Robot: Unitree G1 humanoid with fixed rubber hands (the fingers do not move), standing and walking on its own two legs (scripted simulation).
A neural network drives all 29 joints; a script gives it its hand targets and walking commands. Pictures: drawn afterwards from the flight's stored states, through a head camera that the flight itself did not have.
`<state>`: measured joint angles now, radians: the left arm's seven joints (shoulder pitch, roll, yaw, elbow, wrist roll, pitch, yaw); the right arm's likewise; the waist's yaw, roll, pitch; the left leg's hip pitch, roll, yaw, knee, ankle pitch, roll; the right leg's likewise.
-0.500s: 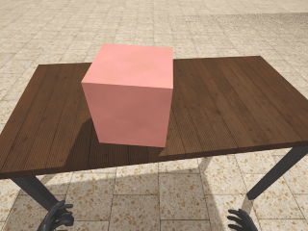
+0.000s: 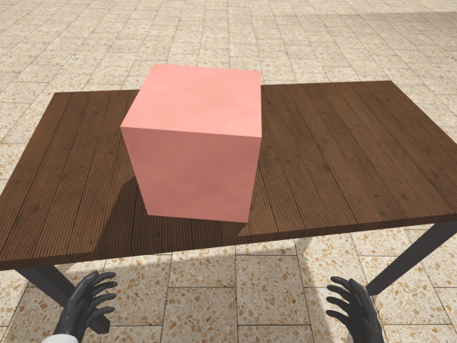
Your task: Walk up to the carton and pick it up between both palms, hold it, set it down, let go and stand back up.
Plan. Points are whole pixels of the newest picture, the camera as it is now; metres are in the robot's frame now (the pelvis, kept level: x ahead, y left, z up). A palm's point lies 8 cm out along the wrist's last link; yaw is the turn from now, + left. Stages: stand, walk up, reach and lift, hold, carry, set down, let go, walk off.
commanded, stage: reach and lift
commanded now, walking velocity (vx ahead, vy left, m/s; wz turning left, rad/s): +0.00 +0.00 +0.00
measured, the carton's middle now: (202, 145) +0.51 +0.06 +0.07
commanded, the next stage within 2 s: none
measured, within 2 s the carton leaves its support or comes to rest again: neither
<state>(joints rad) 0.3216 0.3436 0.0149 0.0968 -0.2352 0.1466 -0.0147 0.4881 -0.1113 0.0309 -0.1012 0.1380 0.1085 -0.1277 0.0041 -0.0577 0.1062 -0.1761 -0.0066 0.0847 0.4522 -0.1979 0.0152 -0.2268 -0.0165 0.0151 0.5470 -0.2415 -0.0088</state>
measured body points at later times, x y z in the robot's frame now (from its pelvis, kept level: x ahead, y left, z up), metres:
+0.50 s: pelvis +0.01 +0.01 +0.00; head +0.03 +0.02 +0.45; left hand +0.23 +0.25 +0.02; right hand +0.20 -0.18 +0.04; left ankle +0.04 +0.12 -0.74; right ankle +0.04 -0.11 -0.74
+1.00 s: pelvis +0.02 +0.01 +0.00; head +0.05 +0.02 +0.45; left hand +0.32 +0.25 +0.08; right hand +0.29 -0.18 +0.08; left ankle +0.04 +0.12 -0.74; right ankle +0.04 -0.11 -0.74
